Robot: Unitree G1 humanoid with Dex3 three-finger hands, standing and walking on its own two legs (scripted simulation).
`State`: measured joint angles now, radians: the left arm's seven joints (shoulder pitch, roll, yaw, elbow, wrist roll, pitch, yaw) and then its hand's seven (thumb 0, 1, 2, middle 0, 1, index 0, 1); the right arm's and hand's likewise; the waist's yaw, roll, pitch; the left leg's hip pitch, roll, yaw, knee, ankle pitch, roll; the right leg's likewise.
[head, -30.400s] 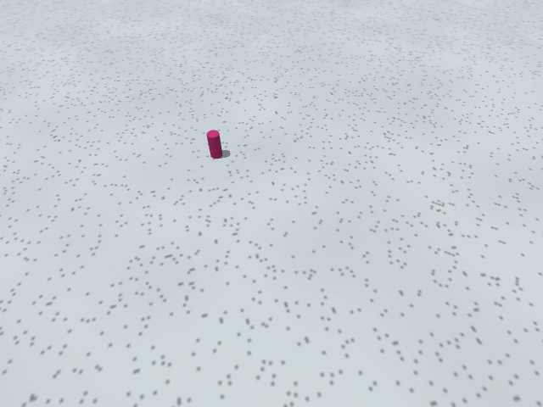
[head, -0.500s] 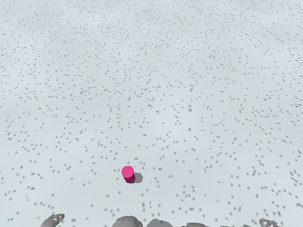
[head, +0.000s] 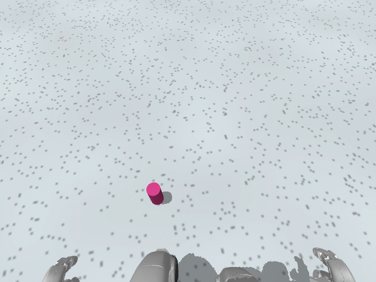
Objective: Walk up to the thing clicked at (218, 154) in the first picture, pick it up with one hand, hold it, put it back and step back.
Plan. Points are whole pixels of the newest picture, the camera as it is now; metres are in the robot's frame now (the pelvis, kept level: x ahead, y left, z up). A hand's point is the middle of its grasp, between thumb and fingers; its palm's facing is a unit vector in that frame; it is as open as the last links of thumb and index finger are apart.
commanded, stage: step back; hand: left
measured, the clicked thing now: (155, 194) +0.50 +0.21 -0.67
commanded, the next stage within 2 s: none
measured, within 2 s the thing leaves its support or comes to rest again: neither
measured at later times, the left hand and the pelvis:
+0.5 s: hand out of the picture -0.03 +0.28 -0.14, palm faces +0.08 -0.93 -0.36, open 7.4 cm; pelvis -0.14 +0.01 +0.01, yaw +6 degrees
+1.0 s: hand out of the picture -0.23 +0.25 -0.12, palm faces +0.03 -0.90 -0.43, open 7.4 cm; pelvis -0.30 -0.03 +0.01, yaw +1 degrees
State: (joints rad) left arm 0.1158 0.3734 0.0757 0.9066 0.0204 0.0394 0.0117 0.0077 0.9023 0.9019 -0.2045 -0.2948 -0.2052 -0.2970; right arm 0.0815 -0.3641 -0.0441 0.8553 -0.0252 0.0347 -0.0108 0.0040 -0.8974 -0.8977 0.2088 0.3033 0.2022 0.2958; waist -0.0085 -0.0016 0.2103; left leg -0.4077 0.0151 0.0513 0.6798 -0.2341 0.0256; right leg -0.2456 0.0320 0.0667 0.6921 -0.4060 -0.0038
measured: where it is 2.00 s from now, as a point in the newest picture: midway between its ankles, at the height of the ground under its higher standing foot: outside the picture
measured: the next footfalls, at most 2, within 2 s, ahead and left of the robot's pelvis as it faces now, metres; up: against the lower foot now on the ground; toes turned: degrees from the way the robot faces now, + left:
left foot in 0.38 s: -0.10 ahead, +0.11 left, +0.00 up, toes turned +2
right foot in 0.80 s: -0.23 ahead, -0.14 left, +0.00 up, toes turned +3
